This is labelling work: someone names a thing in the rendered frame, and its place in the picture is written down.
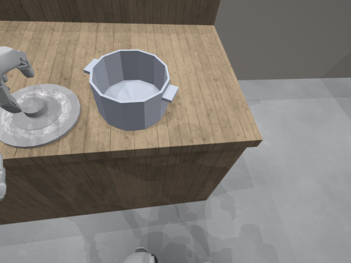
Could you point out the table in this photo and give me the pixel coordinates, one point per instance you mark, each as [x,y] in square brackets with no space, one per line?
[96,167]

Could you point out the robot left thigh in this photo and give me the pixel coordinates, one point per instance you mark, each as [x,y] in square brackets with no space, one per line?
[140,257]

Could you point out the robot left hand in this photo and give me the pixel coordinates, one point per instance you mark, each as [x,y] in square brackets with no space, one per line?
[10,59]

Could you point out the robot left shin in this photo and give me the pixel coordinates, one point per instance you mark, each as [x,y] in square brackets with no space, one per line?
[141,250]

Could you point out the knob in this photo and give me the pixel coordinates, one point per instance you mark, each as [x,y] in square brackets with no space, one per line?
[34,107]

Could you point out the pot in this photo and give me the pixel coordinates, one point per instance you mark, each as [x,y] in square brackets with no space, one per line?
[131,88]

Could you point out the lid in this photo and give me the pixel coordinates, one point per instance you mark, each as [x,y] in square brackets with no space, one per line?
[63,111]

